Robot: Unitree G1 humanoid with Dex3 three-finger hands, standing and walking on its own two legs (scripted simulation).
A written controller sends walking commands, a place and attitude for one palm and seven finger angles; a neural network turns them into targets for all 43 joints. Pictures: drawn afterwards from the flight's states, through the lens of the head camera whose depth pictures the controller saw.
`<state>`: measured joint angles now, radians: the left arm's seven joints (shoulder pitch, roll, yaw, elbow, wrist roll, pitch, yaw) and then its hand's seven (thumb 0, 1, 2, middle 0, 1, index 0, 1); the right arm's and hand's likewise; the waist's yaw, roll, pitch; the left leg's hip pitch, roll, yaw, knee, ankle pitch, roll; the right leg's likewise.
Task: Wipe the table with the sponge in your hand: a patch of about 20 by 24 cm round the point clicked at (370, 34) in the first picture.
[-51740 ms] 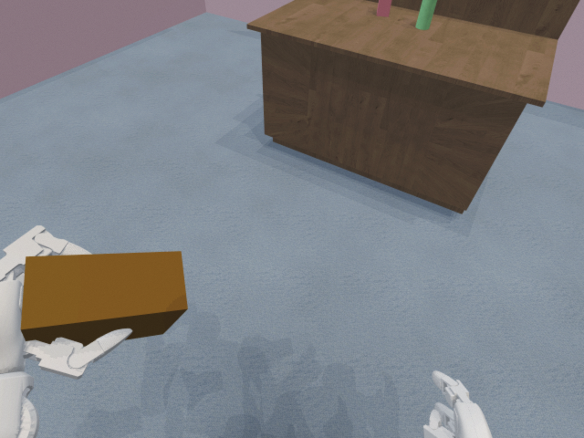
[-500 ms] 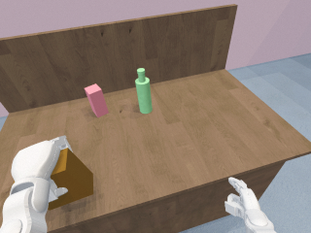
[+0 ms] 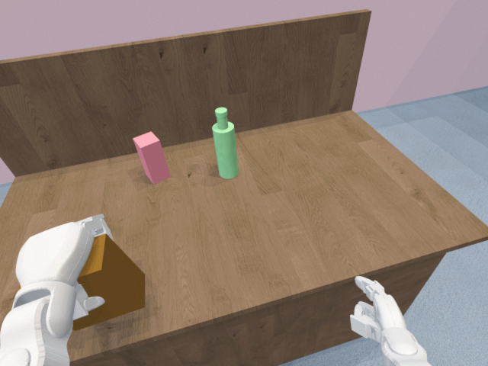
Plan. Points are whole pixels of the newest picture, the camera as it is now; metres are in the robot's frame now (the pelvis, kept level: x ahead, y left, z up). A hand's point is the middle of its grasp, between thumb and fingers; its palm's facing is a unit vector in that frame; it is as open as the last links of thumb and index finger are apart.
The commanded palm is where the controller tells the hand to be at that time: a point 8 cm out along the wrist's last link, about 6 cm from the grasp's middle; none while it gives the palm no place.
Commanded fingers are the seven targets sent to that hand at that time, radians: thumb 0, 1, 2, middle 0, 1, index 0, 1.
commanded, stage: step back with the hand held close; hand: left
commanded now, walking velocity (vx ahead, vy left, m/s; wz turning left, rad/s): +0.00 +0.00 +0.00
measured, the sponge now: (98, 290) +0.19 +0.28 +0.05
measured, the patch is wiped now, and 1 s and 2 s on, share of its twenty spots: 1.00 1.00 1.00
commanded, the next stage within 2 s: stop stepping back and stand still in 1.46 s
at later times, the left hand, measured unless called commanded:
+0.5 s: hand (80, 244) +0.20 +0.27 +0.16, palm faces +0.37 -0.83 -0.43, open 9.9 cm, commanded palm +0.15 +0.30 +0.17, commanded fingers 0.00 0.10 1.30 -1.20 -1.60 -1.20 -1.60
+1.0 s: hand (59, 282) +0.15 +0.27 +0.15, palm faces +0.41 -0.86 -0.30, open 9.9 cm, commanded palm +0.09 +0.31 +0.17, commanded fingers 0.00 0.10 1.30 -1.20 -1.60 -1.20 -1.60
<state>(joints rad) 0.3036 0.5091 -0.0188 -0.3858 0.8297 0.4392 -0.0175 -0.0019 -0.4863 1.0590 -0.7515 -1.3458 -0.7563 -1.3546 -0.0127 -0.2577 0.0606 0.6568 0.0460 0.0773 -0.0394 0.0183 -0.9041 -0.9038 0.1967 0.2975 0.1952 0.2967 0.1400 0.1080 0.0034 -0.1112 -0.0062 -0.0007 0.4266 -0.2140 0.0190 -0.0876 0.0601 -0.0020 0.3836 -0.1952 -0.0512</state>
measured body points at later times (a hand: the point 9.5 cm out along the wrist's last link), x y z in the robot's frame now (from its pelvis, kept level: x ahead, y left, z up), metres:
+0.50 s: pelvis -0.01 +0.02 -0.02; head -0.01 +0.03 +0.43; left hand +0.17 +0.31 +0.18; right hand +0.13 -0.23 -0.10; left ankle +0.02 +0.11 -0.74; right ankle +0.02 -0.09 -0.74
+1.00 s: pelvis -0.06 +0.02 -0.02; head -0.06 +0.05 +0.43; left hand +0.12 +0.31 +0.17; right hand +0.14 -0.20 -0.08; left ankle -0.02 +0.13 -0.74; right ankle +0.00 -0.09 -0.74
